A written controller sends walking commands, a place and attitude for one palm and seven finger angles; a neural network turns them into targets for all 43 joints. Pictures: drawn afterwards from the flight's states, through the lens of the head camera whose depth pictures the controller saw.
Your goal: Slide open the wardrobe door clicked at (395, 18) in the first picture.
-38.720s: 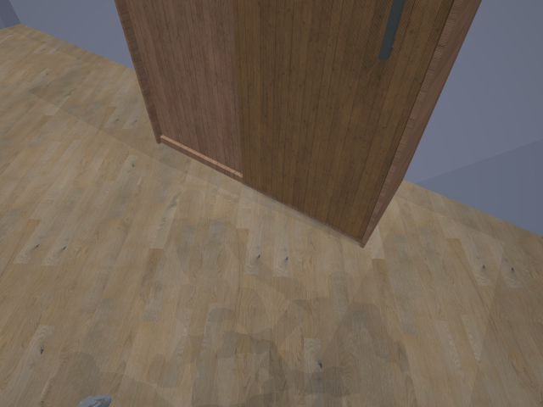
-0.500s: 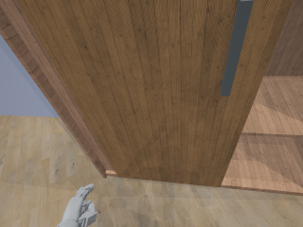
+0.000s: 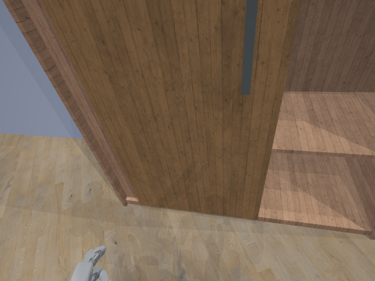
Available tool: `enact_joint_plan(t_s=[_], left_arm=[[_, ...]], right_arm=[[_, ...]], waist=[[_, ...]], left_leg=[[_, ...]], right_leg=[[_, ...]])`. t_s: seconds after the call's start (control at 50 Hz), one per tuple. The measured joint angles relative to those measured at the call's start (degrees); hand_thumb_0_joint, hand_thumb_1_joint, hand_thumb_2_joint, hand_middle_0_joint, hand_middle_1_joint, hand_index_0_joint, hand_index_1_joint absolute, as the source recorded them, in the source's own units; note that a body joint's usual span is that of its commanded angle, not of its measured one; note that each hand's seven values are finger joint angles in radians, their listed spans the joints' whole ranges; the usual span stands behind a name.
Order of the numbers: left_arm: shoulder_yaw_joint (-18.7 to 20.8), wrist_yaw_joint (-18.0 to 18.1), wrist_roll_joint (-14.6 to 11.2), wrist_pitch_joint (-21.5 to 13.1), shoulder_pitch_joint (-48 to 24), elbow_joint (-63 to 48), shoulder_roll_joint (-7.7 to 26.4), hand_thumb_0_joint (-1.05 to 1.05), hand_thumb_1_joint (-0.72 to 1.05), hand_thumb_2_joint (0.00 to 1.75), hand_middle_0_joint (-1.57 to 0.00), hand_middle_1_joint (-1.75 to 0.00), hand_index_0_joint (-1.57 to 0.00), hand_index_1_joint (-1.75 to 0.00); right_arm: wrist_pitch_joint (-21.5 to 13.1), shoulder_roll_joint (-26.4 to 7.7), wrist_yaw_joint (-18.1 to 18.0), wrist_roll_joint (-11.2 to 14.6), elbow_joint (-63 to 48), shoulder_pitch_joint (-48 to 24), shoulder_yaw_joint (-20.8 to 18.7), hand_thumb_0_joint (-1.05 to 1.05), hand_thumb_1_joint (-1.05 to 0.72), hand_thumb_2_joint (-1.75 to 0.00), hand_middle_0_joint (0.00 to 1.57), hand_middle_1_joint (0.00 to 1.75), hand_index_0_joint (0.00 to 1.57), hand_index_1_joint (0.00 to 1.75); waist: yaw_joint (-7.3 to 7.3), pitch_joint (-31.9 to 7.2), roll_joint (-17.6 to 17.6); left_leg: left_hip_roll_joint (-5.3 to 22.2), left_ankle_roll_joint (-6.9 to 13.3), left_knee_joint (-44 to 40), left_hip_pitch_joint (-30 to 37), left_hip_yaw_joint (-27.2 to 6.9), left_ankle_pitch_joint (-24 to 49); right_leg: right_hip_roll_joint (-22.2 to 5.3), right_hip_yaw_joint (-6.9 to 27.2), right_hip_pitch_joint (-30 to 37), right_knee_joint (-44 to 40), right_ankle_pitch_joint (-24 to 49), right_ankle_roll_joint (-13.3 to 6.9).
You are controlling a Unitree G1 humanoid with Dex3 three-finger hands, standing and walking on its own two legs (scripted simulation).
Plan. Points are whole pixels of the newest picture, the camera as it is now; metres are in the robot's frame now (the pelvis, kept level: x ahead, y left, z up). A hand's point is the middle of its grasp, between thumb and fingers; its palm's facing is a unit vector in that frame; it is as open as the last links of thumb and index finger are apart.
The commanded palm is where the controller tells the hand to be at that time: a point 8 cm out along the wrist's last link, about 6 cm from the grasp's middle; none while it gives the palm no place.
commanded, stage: stop stepping back and stand still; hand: right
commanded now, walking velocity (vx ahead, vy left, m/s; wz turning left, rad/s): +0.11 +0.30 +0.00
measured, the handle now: (248, 45) +0.60 -0.13 +0.25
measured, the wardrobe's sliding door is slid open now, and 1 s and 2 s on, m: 0.53 0.53 0.53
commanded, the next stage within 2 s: let the arm hang, fingers relaxed in 0.84 s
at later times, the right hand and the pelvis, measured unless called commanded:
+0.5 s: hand out of the picture +0.23 -0.31 +0.20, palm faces +0.50 +0.79 -0.35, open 7.4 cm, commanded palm +0.15 -0.34 +0.21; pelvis +0.03 -0.03 +0.03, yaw -4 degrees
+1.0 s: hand out of the picture +0.25 -0.31 +0.14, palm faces +0.32 +0.79 -0.52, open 7.4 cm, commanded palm none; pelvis +0.05 -0.03 +0.03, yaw -5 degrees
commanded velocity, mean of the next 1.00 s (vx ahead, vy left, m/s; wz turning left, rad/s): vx -0.04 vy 0.03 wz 0.00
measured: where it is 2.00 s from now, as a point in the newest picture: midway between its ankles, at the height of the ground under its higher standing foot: outside the picture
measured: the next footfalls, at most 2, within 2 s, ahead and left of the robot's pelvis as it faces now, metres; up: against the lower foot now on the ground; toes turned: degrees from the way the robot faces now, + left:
left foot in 0.26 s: +0.03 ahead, +0.12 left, +0.00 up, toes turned -2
left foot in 0.60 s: +0.10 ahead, +0.08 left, +0.00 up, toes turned -2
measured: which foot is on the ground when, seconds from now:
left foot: up 0.00-0.24, down 0.26-0.38, up 0.40-0.58, down 0.60-1.00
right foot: down 0.00-1.00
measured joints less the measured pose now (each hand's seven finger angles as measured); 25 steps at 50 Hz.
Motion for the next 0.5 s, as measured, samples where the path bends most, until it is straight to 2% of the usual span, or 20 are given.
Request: enact_joint_plan(t_s=[0.04,0.08,0.1,0.14,0.2,0.22,0.26,0.28,0.3,0.32,0.36,0.38,0.42,0.46,0.5], left_arm=[[-0.28,-0.75,0.78,-1.50,-1.34,-0.31,-3.05,0.01,0.90,0.90,-0.20,-0.30,-0.20,-0.29],[-1.44,-2.12,1.20,-2.94,-0.29,-1.07,-5.91,0.01,0.90,0.90,-0.20,-0.30,-0.20,-0.29],[-2.11,-2.72,1.31,-3.46,0.62,-1.31,-6.79,0.01,0.90,0.90,-0.20,-0.30,-0.20,-0.29],[-3.04,-3.32,1.62,-3.85,2.70,-1.69,-7.32,0.01,0.90,0.90,-0.20,-0.30,-0.20,-0.29],[-3.22,-2.77,1.84,-2.88,5.30,-2.09,-6.43,0.01,0.90,0.90,-0.21,-0.30,-0.20,-0.30],[-3.16,-2.42,1.72,-2.43,5.86,-2.32,-5.92,0.01,0.90,0.90,-0.21,-0.30,-0.20,-0.30],[-2.82,-1.85,1.32,-1.81,6.00,-3.01,-4.67,0.01,0.90,0.90,-0.21,-0.30,-0.20,-0.30],[-2.35,-1.64,1.22,-1.43,4.73,-2.15,-3.21,0.01,0.89,0.90,-0.21,-0.30,-0.20,-0.30],[-1.81,-1.51,1.11,-1.07,3.35,-0.61,-1.76,0.01,0.90,0.90,-0.21,-0.30,-0.20,-0.30],[-1.25,-1.43,0.81,-0.81,2.32,0.88,-0.77,0.01,0.90,0.90,-0.21,-0.30,-0.20,-0.30],[-0.38,-0.92,0.31,-0.74,1.10,1.89,0.58,0.01,0.90,0.90,-0.21,-0.30,-0.20,-0.30],[0.14,-0.47,0.18,-1.08,0.44,1.80,0.96,0.01,0.90,0.90,-0.21,-0.30,-0.20,-0.30],[1.00,0.26,0.11,-2.20,-1.32,1.50,0.44,0.01,0.90,0.90,-0.21,-0.30,-0.20,-0.30],[1.12,0.09,0.46,-4.01,-2.43,0.51,-0.84,0.01,0.90,0.90,-0.20,-0.30,-0.20,-0.29],[0.43,-0.86,0.48,-5.37,-2.83,-1.10,-2.10,0.01,0.90,0.90,-0.20,-0.30,-0.20,-0.29]], right_arm=[[-0.04,-0.73,0.28,0.58,-0.82,1.63,-1.42,0.02,-0.89,-0.90,0.20,0.30,0.21,0.30],[-0.69,-2.64,1.05,0.82,-3.96,5.61,-2.15,0.02,-0.89,-0.90,0.20,0.30,0.21,0.30],[-1.41,-3.44,1.37,0.75,-5.72,7.95,-2.18,0.02,-0.89,-0.90,0.20,0.30,0.21,0.30],[-2.97,-4.33,1.75,0.31,-8.27,12.28,-1.60,0.02,-0.89,-0.90,0.20,0.30,0.21,0.30],[-4.08,-5.91,1.91,-0.42,-7.78,16.17,-1.23,0.02,-0.89,-0.90,0.21,0.30,0.21,0.30],[-3.81,-6.78,1.81,-0.49,-6.88,16.65,-1.52,0.02,-0.89,-0.90,0.21,0.30,0.21,0.30],[-3.14,-8.78,1.56,-0.44,-5.09,16.10,-2.98,0.01,-0.89,-0.90,0.21,0.30,0.21,0.30],[-2.95,-7.81,1.65,-0.40,-3.64,14.55,-2.77,0.01,-0.89,-0.90,0.21,0.30,0.22,0.30],[-2.62,-6.16,1.58,-0.43,-2.10,12.84,-2.07,0.01,-0.89,-0.90,0.21,0.30,0.22,0.30],[-2.32,-4.54,1.35,-0.40,-0.71,11.54,-1.48,0.01,-0.89,-0.90,0.21,0.30,0.22,0.30],[-1.73,-1.61,0.56,-0.31,0.66,10.15,-0.80,0.01,-0.89,-0.90,0.21,0.30,0.22,0.30],[-1.57,-0.45,0.25,-0.22,1.03,9.35,-0.47,0.01,-0.89,-0.90,0.21,0.30,0.21,0.30],[-1.16,1.13,-0.08,-0.19,1.98,7.25,0.26,0.02,-0.89,-0.90,0.21,0.30,0.21,0.30],[-0.93,1.28,-0.08,-0.42,1.87,5.99,0.92,0.02,-0.89,-0.90,0.20,0.30,0.21,0.30],[-1.31,0.06,0.04,-0.69,-0.13,6.83,1.03,0.02,-0.89,-0.90,0.20,0.30,0.21,0.30]], waist=[[1.41,2.45,2.08],[2.34,3.18,3.44],[2.34,3.17,3.46],[1.85,2.60,1.73],[0.88,1.00,-2.23],[0.67,0.44,-2.88],[-0.11,-0.48,-1.64],[-0.99,0.18,-2.78],[-1.55,0.83,-4.10],[-2.07,1.01,-4.51],[-2.48,1.14,-3.92],[-2.33,1.54,-3.24],[-2.30,3.28,-1.31],[-1.24,4.65,-0.41],[-0.25,5.24,-0.13]], left_leg=[[-2.28,0.45,11.10,-4.95,-4.47,-0.33],[-4.23,0.34,15.99,-8.63,-4.81,3.21],[-4.67,0.43,14.91,-9.43,-3.85,5.13],[-5.16,0.86,7.15,-8.41,-0.85,6.70],[-5.91,1.67,-8.36,-1.94,2.32,5.51],[-5.80,2.16,-13.74,0.92,2.32,5.42],[-3.65,4.99,-22.03,4.33,-1.92,7.28],[-3.45,3.99,-21.29,3.37,-1.99,13.47],[-3.52,2.15,-19.16,2.84,-1.74,15.04],[-3.19,0.58,-17.48,2.70,-1.88,14.46],[-1.94,-1.42,-14.09,2.42,-2.61,11.46],[-1.00,-1.87,-11.82,1.99,-2.92,9.75],[-0.03,-1.31,-6.59,0.86,-5.03,7.40],[-1.05,-0.88,-2.47,-0.56,-5.83,6.43],[-2.20,-0.75,-4.37,-1.16,-4.69,7.88]], right_leg=[[1.40,-1.38,0.70,-1.09,3.47,-0.35],[1.70,-1.52,2.60,-6.33,8.01,-0.50],[1.43,-1.34,3.68,-9.34,9.77,-0.52],[0.27,-0.61,5.52,-14.67,12.20,-0.57],[-0.97,0.46,6.38,-17.72,11.17,-0.56],[-0.73,0.43,5.68,-16.76,9.67,-0.59],[1.23,-1.64,1.06,-9.02,5.49,-0.41],[0.77,-1.91,-1.17,-2.74,4.97,0.01],[0.31,-1.59,-2.07,1.25,4.20,0.21],[0.16,-1.58,-1.58,1.43,3.85,0.16],[0.06,-1.89,2.36,-6.78,7.58,-0.12],[0.77,-2.28,3.67,-8.69,7.24,-0.27],[2.55,-3.54,5.51,-9.43,7.02,-0.77],[3.33,-3.15,7.94,-13.03,8.80,-0.92],[3.08,-2.32,10.04,-17.31,11.05,-0.72]])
